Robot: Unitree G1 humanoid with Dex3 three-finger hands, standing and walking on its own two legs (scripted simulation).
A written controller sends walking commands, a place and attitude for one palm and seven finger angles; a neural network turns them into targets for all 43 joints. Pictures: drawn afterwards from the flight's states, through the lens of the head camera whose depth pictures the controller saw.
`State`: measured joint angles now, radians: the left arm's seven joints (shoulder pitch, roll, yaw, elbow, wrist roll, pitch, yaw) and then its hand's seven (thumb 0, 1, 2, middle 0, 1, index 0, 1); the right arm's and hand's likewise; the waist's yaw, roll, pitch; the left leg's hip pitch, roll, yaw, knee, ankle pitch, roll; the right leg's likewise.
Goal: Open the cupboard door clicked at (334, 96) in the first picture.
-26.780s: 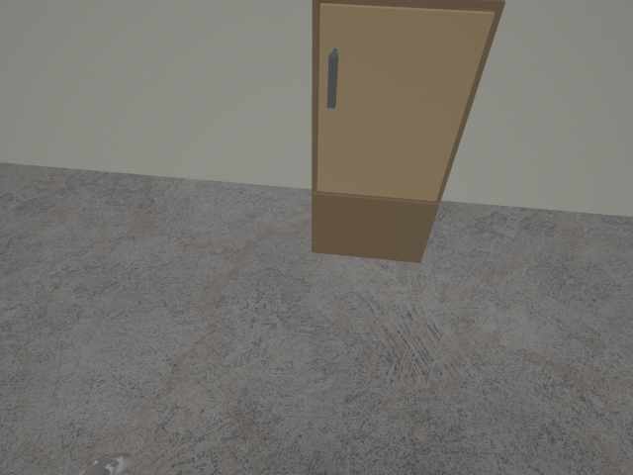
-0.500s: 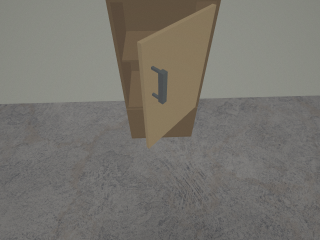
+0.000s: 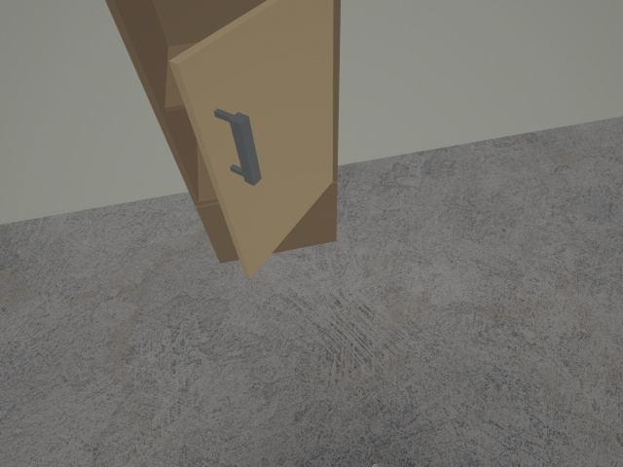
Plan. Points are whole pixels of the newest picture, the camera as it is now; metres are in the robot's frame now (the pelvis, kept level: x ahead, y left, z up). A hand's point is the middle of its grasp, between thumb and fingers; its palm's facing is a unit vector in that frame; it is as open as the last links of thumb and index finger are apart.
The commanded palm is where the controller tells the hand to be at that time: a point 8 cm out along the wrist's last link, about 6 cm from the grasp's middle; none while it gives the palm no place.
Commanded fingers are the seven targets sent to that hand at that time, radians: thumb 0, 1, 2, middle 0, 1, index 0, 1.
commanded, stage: walk to a spot facing it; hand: left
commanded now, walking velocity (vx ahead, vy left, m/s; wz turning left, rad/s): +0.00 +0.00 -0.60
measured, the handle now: (237, 147) +0.61 +0.18 +0.03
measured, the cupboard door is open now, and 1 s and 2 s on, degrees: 45 45 45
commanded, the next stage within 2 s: none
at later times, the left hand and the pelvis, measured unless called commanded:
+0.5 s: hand out of the picture +0.09 +0.19 -0.15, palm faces -0.15 -0.96 -0.24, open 7.4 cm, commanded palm none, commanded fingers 0.00 0.90 0.90 -0.20 -0.30 -0.20 -0.30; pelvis +0.02 +0.00 +0.02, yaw -15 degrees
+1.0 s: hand (230, 387) +0.24 +0.16 -0.15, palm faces -0.57 -0.79 -0.23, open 7.4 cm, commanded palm none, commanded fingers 0.00 0.90 0.90 -0.20 -0.30 -0.20 -0.30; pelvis +0.03 +0.05 +0.02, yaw -35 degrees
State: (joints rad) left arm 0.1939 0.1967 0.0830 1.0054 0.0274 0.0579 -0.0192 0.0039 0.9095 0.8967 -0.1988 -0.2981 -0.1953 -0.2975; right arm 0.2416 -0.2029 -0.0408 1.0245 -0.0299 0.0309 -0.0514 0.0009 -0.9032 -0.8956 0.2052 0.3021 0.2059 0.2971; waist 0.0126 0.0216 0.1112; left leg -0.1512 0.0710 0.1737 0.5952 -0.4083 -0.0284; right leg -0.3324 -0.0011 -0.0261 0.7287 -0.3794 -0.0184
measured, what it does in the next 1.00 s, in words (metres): steps on the spot, turning right: left foot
